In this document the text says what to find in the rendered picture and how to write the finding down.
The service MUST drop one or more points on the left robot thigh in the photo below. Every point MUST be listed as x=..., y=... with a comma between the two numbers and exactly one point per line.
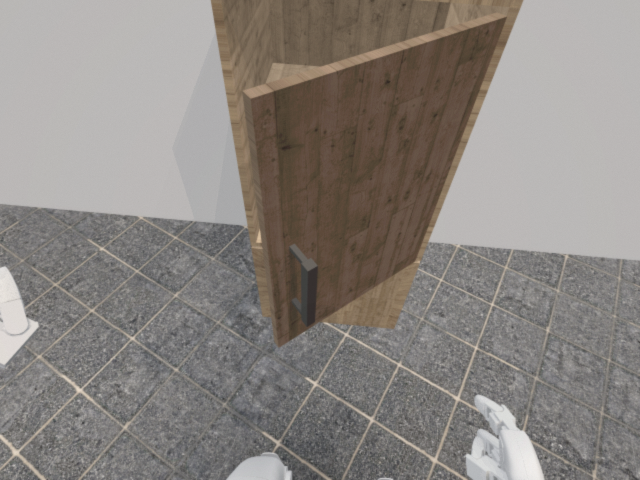
x=261, y=468

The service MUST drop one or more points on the handle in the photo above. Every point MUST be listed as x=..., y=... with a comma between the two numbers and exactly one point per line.
x=309, y=271

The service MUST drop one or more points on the robot left shin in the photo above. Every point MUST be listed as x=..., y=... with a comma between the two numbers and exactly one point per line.
x=271, y=455

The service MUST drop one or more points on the cupboard door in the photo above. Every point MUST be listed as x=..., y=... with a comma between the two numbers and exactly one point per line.
x=349, y=161

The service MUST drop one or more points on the left robot hand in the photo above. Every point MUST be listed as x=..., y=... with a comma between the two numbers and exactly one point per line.
x=16, y=329

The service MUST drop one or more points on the right robot hand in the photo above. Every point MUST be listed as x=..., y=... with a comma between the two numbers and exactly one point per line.
x=512, y=455

